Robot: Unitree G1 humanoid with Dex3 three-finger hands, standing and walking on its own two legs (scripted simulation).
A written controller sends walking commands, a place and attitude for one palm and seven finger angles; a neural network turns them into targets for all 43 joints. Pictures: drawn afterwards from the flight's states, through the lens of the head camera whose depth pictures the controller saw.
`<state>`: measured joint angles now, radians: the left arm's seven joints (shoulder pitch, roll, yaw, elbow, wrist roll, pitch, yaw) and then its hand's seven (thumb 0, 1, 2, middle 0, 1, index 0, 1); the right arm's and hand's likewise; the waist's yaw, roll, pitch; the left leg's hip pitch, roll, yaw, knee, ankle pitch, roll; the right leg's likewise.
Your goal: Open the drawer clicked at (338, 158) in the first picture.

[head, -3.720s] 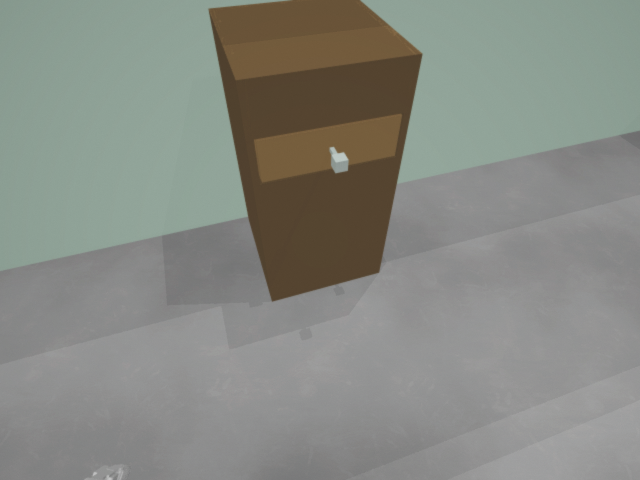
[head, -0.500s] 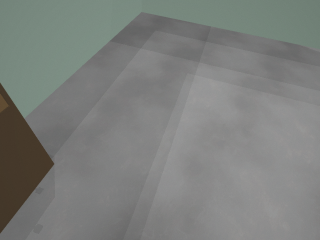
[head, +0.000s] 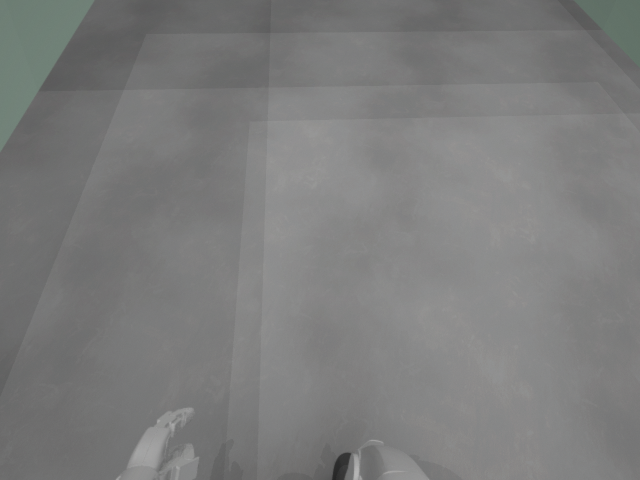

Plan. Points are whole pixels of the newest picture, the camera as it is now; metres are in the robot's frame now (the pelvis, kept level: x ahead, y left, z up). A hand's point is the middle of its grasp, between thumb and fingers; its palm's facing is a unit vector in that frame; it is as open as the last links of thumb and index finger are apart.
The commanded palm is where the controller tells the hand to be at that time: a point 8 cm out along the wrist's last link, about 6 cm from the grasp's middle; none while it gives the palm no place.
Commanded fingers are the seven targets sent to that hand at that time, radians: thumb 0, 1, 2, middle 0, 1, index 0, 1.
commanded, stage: walk to a spot facing it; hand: left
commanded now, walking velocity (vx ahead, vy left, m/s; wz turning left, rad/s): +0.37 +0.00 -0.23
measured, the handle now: out of the picture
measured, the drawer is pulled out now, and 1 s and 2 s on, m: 0.00 0.00 0.00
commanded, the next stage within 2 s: turn to face it in 0.36 s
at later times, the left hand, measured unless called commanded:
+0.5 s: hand (168, 455) +0.17 +0.22 -0.16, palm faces +0.00 -0.99 -0.15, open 7.4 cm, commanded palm none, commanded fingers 0.00 0.90 0.90 -0.20 -0.30 -0.20 -0.30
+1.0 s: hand (209, 301) +0.39 +0.19 -0.12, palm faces +0.09 -0.97 -0.24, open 7.3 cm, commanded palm none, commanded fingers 0.00 0.90 0.90 -0.20 -0.30 -0.20 -0.30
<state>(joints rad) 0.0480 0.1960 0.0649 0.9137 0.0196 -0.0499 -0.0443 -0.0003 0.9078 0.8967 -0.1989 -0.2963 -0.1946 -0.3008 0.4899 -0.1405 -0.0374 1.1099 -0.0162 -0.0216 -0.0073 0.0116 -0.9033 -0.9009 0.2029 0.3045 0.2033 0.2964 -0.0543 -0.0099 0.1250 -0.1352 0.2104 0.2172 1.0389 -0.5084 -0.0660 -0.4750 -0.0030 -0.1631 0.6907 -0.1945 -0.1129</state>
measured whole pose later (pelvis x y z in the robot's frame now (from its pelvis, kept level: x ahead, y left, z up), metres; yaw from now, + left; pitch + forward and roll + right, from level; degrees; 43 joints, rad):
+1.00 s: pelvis +0.28 +0.00 +0.03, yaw +5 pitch +0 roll +1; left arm 0.14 0.14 0.04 0.93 0.01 -0.01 0.03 0.00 0.91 0.90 -0.20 -0.30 -0.20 -0.30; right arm 0.32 -0.18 -0.08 1.04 -0.03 0.06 0.00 0.01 -0.91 -0.90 0.20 0.30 0.20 0.30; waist -0.05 0.04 0.03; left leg -0.47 0.02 0.04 1.06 -0.45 -0.04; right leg -0.24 -0.08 -0.17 0.53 -0.28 -0.02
